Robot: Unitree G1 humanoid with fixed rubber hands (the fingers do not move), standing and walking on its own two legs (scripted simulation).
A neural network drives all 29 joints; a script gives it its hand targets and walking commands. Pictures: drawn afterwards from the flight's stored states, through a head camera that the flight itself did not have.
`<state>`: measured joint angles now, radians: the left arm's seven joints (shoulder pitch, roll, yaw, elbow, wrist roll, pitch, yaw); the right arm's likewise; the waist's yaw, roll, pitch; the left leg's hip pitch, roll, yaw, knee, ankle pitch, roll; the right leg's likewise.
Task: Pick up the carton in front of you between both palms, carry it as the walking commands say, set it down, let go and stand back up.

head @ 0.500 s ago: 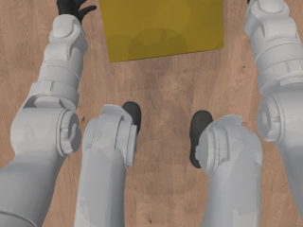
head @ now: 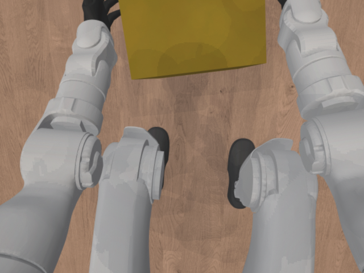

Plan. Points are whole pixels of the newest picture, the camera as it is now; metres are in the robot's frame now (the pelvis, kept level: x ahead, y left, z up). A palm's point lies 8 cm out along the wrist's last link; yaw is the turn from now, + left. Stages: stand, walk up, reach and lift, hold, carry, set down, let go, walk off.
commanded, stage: reach and lift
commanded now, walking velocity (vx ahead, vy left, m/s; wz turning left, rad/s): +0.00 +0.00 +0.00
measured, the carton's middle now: (192, 21) +0.52 +0.03 -0.25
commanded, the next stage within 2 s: none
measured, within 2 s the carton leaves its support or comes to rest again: leaves its support in 0.32 s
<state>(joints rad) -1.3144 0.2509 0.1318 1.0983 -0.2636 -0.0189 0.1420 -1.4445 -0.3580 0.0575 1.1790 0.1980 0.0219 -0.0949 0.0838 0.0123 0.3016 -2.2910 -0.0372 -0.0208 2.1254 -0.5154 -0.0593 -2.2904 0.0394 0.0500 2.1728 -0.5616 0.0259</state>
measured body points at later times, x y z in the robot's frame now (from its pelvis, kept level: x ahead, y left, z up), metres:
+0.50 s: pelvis +0.01 +0.00 +0.00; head +0.34 -0.02 +0.30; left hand +0.52 +0.18 -0.13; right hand +0.55 -0.13 -0.14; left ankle +0.13 +0.13 -0.34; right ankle +0.11 -0.13 -0.34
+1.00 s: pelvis +0.01 +0.00 +0.12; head +0.26 -0.01 +0.50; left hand +0.49 +0.17 +0.06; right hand +0.51 -0.13 +0.06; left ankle +0.13 +0.13 -0.34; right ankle +0.11 -0.13 -0.34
